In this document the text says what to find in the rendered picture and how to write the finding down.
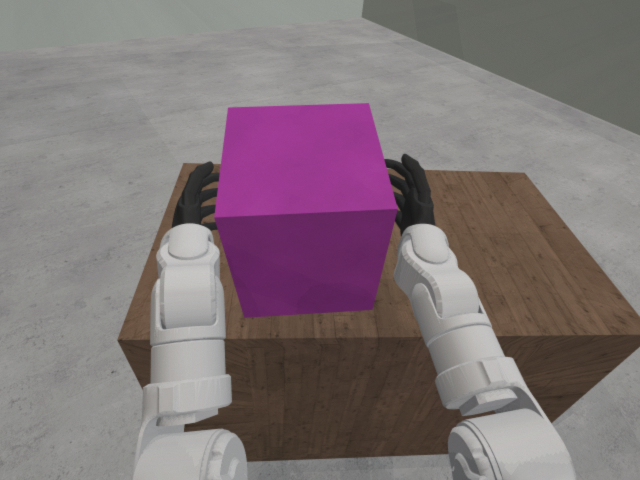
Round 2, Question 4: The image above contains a left robot upper arm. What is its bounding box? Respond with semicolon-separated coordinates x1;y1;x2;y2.
133;429;248;480

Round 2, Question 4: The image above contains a right robot hand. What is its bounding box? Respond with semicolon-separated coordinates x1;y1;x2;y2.
384;154;435;236

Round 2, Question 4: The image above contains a right robot upper arm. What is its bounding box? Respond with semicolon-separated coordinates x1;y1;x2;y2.
448;408;575;480

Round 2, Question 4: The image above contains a pedestal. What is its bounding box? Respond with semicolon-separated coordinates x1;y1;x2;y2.
117;163;640;462

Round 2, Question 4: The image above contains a right robot forearm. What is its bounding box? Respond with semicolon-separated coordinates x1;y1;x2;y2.
394;224;577;480

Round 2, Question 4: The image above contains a left robot hand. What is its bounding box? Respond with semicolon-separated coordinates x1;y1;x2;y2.
172;161;220;231

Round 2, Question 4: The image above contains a left robot forearm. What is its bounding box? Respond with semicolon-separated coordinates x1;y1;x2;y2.
131;223;232;480

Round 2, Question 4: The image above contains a carton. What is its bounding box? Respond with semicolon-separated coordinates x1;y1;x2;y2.
214;103;398;318

